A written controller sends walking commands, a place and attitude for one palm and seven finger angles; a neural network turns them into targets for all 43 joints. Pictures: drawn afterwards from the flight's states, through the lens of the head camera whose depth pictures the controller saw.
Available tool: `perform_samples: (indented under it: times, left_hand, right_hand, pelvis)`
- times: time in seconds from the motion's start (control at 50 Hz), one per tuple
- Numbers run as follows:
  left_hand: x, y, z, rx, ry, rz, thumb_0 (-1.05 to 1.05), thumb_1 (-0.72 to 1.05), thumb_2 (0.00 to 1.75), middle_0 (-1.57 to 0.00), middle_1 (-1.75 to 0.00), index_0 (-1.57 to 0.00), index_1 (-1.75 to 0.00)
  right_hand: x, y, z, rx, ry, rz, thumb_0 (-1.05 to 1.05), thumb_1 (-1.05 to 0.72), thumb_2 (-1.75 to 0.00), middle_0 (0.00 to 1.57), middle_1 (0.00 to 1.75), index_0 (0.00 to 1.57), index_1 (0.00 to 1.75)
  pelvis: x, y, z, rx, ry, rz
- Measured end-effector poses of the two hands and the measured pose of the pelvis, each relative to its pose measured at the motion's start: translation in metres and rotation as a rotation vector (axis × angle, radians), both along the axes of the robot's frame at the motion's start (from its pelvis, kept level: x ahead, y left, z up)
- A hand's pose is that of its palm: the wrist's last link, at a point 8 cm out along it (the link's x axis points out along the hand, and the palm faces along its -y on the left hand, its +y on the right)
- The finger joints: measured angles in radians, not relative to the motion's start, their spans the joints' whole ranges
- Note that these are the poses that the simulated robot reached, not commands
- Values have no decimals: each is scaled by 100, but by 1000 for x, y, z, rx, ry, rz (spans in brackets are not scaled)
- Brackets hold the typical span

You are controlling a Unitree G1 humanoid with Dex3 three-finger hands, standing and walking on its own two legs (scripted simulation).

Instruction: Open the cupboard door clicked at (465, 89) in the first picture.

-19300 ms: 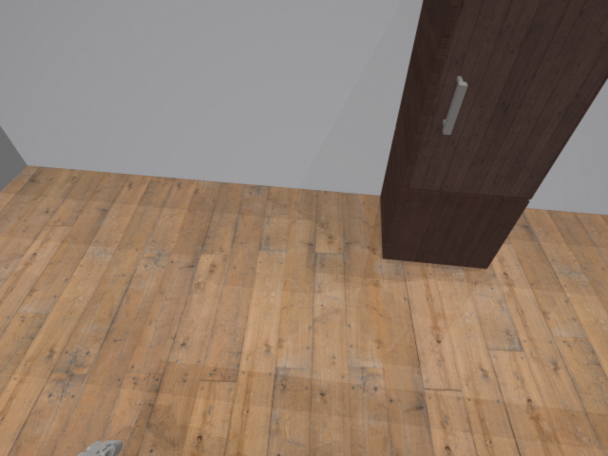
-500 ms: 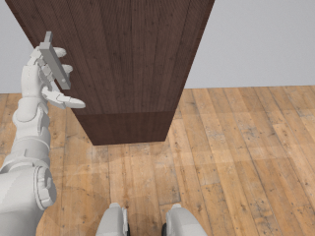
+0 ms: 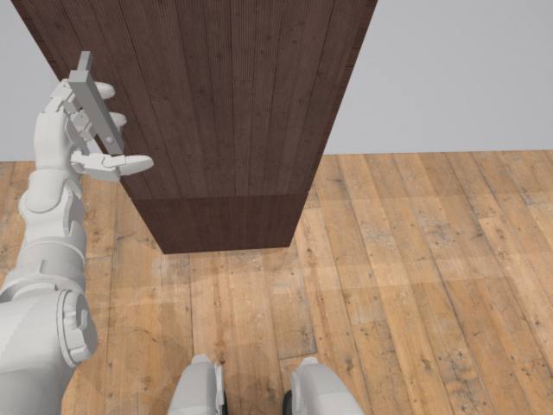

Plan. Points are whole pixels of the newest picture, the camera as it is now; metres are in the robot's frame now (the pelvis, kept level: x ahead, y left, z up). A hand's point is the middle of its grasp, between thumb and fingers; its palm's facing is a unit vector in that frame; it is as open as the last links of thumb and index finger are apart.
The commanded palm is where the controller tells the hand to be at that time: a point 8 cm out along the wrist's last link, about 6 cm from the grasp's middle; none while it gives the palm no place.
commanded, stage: close the thumb around the handle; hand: left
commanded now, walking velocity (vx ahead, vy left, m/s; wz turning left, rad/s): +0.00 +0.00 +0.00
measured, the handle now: (102, 106) +0.54 +0.23 +0.07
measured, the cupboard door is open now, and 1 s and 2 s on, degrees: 0 13 43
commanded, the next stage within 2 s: pull the door open along its arc in 0.44 s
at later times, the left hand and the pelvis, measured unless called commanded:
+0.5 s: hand (117, 139) +0.49 +0.20 +0.06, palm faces +0.03 -1.00 +0.00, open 5.5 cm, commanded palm +0.46 +0.25 +0.06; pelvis +0.00 +0.00 +0.00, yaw -1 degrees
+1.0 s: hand (125, 188) +0.41 +0.18 +0.06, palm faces +0.07 -1.00 +0.04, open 5.8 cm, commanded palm +0.35 +0.22 +0.06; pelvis +0.02 +0.01 +0.02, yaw +0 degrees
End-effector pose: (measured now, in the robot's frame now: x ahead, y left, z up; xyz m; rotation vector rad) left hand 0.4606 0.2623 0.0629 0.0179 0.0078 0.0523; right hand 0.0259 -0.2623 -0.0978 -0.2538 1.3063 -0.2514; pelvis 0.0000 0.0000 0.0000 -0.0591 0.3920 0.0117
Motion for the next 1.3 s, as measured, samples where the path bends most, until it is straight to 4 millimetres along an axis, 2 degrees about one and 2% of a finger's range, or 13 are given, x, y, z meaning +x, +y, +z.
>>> perform_samples:
  times: [0.34,0.44,0.64,0.8,0.9,0.96,1.0,1.18,1.3]
  left_hand:
    - [6,-3,-3,-8,7,2,1,67,80,-39,-133,-39,-133]
    - [6,-8,-3,-6,4,-31,1,74,84,-40,-134,-39,-134]
    - [5,-9,-4,-18,6,-9,1,74,84,-38,-135,-38,-135]
    - [-15,-13,-4,-12,-4,-5,1,76,80,-37,-135,-36,-135]
    - [-43,-19,-4,-16,-9,-21,1,74,76,-37,-135,-36,-135]
    - [-63,-24,-4,-19,-13,-31,1,74,75,-36,-135,-36,-135]
    - [-77,-30,-5,-57,-16,21,1,72,74,-37,-135,-37,-135]
    - [-138,-75,-5,-78,-36,293,2,72,77,-35,-135,-36,-133]
    - [-172,-106,-2,-66,-18,395,2,72,78,-34,-135,-36,-134]
  right_hand:
    - [0,5,-1,8,11,-5,0,-91,-90,20,30,21,30]
    - [0,6,0,7,9,-12,0,-91,-90,20,30,21,30]
    - [-1,6,0,9,-4,-15,0,-91,-90,20,30,21,30]
    - [6,10,4,38,-19,-25,0,-91,-90,20,30,21,30]
    - [26,14,10,60,-70,-16,0,-91,-90,20,30,21,30]
    - [44,15,14,69,-119,6,0,-91,-90,20,30,21,30]
    - [59,17,17,70,-157,31,0,-91,-90,20,30,21,30]
    - [134,36,22,128,-334,197,0,-91,-90,20,30,20,29]
    - [167,50,27,165,-418,280,0,-91,-90,20,30,20,29]
  pelvis:
    - [3,3,0,0,7,-5]
    - [4,3,0,-1,6,-8]
    - [3,4,0,0,2,-8]
    - [8,6,7,7,-14,-17]
    - [14,7,14,13,-35,-19]
    - [17,7,18,15,-49,-15]
    - [19,7,19,16,-57,-14]
    - [19,3,18,29,-90,6]
    - [18,-5,17,35,-114,31]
